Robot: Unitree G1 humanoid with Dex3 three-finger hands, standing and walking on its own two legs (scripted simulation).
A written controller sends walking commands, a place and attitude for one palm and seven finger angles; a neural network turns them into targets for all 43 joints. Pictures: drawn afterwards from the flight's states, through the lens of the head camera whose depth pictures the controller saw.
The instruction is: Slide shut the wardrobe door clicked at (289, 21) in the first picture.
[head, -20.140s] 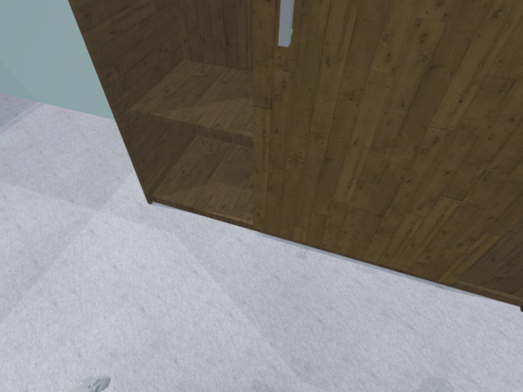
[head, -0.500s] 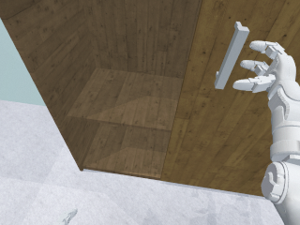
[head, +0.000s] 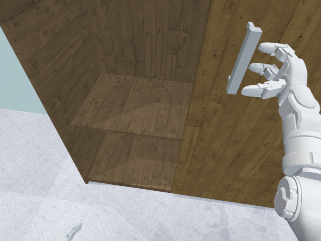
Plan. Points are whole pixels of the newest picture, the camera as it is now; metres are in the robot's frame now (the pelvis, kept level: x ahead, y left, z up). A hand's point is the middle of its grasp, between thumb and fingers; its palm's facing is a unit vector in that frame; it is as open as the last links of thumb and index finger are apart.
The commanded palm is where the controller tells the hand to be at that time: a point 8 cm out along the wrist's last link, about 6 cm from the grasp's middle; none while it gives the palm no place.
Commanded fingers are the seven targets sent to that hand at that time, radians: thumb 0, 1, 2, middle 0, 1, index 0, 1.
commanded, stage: feel for the door with the fingertips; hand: right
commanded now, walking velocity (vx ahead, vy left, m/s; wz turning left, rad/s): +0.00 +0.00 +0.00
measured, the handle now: (240, 59) +0.51 -0.14 +0.23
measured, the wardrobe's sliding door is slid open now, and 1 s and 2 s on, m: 0.55 0.55 0.55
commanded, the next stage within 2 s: slide the fingers in behind the handle in 0.54 s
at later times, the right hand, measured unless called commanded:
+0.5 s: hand (252, 67) +0.46 -0.15 +0.24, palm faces +0.06 +1.00 +0.01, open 14.0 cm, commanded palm +0.45 -0.20 +0.23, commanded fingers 0.00 0.50 -0.30 0.30 1.20 0.30 1.20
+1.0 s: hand (250, 68) +0.46 -0.15 +0.24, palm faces +0.06 +1.00 +0.02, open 14.0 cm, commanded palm +0.44 -0.19 +0.23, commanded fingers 0.00 0.50 -0.30 0.30 1.20 0.30 1.20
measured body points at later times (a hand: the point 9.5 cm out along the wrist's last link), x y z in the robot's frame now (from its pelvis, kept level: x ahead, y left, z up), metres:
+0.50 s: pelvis +0.00 +0.00 +0.00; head +0.00 +0.01 +0.45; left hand +0.08 +0.26 -0.12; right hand +0.45 -0.21 +0.24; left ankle -0.01 +0.12 -0.74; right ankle -0.01 -0.10 -0.74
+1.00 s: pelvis -0.01 +0.00 +0.00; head +0.00 +0.02 +0.45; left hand +0.06 +0.26 -0.12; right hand +0.45 -0.20 +0.24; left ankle -0.01 +0.12 -0.74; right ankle -0.01 -0.10 -0.74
